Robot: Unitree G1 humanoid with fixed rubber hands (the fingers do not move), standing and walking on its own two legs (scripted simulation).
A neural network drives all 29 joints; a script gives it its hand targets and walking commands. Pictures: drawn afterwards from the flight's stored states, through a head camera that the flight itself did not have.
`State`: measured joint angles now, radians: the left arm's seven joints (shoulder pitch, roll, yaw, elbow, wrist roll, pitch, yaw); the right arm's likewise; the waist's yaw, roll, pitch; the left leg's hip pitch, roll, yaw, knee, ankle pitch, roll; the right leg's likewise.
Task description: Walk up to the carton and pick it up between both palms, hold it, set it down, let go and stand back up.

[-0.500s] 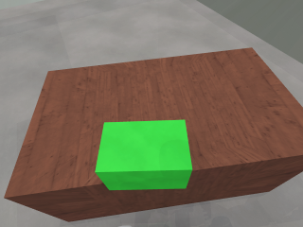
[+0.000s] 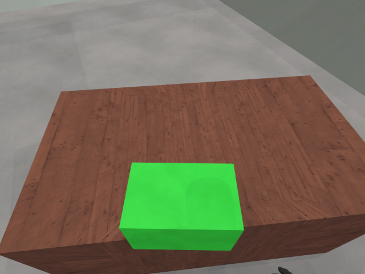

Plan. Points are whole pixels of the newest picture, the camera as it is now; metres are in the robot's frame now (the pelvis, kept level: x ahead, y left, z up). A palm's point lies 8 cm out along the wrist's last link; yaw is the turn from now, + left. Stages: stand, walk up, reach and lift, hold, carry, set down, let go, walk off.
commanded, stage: stand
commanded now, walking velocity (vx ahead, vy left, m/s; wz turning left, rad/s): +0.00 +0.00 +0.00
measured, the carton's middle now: (182, 207) +0.31 +0.01 -0.11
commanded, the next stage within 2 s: none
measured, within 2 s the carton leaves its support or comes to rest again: neither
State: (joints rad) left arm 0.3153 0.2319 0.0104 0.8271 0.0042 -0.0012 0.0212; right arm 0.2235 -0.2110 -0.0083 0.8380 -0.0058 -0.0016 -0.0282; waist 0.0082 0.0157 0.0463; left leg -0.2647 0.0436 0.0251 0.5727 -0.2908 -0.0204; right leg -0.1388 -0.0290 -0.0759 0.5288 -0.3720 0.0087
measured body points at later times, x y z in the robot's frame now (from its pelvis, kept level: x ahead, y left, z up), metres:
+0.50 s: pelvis -0.02 +0.00 +0.01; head -0.03 +0.01 +0.46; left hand +0.01 +0.25 -0.14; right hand +0.02 -0.24 -0.13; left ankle +0.01 +0.13 -0.73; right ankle -0.06 -0.12 -0.73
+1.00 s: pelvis -0.03 +0.00 +0.01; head -0.03 +0.01 +0.46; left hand -0.04 +0.25 -0.14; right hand -0.01 -0.24 -0.14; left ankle +0.01 +0.13 -0.73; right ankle -0.06 -0.12 -0.73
